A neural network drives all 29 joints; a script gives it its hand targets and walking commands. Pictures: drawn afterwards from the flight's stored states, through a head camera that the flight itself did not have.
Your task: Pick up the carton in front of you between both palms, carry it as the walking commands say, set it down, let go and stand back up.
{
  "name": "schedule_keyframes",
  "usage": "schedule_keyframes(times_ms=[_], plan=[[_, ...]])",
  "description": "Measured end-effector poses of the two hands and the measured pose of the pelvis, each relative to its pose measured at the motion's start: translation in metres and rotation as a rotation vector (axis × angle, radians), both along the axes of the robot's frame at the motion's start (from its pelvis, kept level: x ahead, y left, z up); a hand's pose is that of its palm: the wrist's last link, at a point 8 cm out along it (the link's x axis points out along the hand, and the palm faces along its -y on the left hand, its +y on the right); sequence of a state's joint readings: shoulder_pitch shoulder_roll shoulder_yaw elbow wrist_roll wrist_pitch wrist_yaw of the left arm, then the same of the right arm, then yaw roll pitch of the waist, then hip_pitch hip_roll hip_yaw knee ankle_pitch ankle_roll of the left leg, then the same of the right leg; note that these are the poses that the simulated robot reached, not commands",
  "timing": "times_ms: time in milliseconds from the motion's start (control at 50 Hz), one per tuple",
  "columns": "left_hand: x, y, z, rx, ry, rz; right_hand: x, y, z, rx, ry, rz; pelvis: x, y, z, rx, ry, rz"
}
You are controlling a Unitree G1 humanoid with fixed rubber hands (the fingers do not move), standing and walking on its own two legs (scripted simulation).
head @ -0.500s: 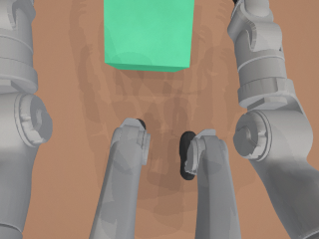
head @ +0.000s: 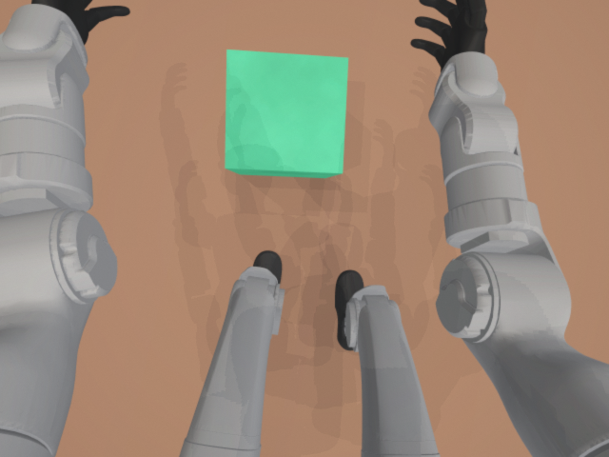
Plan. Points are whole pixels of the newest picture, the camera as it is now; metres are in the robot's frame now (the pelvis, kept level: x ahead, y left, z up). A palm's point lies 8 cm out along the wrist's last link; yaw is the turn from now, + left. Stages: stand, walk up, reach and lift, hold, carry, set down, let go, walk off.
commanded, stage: let go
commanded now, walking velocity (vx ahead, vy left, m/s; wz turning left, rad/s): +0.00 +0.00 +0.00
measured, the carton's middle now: (285, 125) +0.51 +0.09 -0.50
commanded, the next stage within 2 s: stand in 1.36 s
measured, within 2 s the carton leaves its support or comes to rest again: neither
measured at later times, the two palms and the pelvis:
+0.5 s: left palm (23, 169) +0.36 +0.27 +0.00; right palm (580, 215) +0.39 -0.17 -0.01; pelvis +0.05 -0.01 +0.10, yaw +3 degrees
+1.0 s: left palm (47, 396) +0.24 +0.20 +0.08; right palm out of the picture +0.27 -0.27 +0.09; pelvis +0.10 -0.05 +0.15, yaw +3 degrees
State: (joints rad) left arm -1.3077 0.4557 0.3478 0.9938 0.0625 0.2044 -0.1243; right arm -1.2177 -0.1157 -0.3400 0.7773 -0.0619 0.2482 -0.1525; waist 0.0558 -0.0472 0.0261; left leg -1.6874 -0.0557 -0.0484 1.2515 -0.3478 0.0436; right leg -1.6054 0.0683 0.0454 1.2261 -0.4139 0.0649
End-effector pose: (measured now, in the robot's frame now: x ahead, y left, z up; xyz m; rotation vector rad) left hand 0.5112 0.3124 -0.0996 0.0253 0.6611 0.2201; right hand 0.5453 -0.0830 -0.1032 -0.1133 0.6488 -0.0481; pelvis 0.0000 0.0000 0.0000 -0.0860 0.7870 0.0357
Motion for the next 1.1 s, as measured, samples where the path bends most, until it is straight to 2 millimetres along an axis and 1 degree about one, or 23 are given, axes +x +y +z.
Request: schedule_keyframes(times_ms=[60, 120, 160, 240, 360, 540, 660, 720, 800, 860, 920, 1020, 1100], plan=[[-0.004, 0.001, 0.014, 0.023, 0.001, -0.011, -0.005, -0.002, 0.013, -0.014, -0.001, 0.01, 0.005, 0.0, 0.014, 0.003, -0.003, 0.003], [-0.016, 0.0, 0.025, 0.051, 0.029, -0.035, -0.017, -0.009, 0.025, -0.049, 0.013, 0.028, 0.011, 0.001, 0.03, 0.009, -0.018, 0.006], [-0.029, -0.001, 0.032, 0.069, 0.051, -0.046, -0.03, -0.017, 0.032, -0.079, 0.025, 0.043, 0.016, 0.001, 0.041, 0.014, -0.033, 0.005], [-0.062, -0.005, 0.043, 0.091, 0.102, -0.066, -0.063, -0.035, 0.045, -0.103, 0.067, 0.056, 0.026, 0.002, 0.061, 0.027, -0.082, 0.004], [-0.104, -0.018, 0.069, 0.094, 0.118, -0.085, -0.105, -0.059, 0.068, -0.1, 0.096, 0.062, 0.038, -0.001, 0.083, 0.045, -0.152, 0.003], [-0.163, -0.049, 0.108, 0.09, 0.121, -0.101, -0.165, -0.096, 0.107, -0.083, 0.109, 0.061, 0.051, -0.012, 0.11, 0.069, -0.283, 0.006], [-0.209, -0.074, 0.132, 0.076, 0.144, -0.112, -0.207, -0.128, 0.135, -0.082, 0.123, 0.053, 0.061, -0.023, 0.128, 0.089, -0.412, 0.01], [-0.23, -0.085, 0.147, 0.072, 0.145, -0.109, -0.228, -0.143, 0.149, -0.082, 0.135, 0.056, 0.068, -0.028, 0.136, 0.1, -0.491, 0.011], [-0.253, -0.097, 0.163, 0.067, 0.151, -0.109, -0.247, -0.161, 0.166, -0.084, 0.134, 0.058, 0.078, -0.034, 0.145, 0.11, -0.587, 0.011], [-0.264, -0.104, 0.172, 0.059, 0.152, -0.109, -0.258, -0.172, 0.177, -0.086, 0.13, 0.054, 0.085, -0.039, 0.15, 0.117, -0.654, 0.012], [-0.269, -0.111, 0.178, 0.056, 0.145, -0.116, -0.266, -0.181, 0.185, -0.092, 0.126, 0.049, 0.091, -0.042, 0.153, 0.122, -0.706, 0.014], [-0.269, -0.118, 0.182, 0.06, 0.156, -0.133, -0.274, -0.187, 0.19, -0.077, 0.133, 0.044, 0.096, -0.046, 0.155, 0.127, -0.775, 0.013], [-0.265, -0.116, 0.184, 0.067, 0.152, -0.135, -0.273, -0.186, 0.192, -0.081, 0.134, 0.051, 0.098, -0.047, 0.154, 0.129, -0.806, 0.014]])
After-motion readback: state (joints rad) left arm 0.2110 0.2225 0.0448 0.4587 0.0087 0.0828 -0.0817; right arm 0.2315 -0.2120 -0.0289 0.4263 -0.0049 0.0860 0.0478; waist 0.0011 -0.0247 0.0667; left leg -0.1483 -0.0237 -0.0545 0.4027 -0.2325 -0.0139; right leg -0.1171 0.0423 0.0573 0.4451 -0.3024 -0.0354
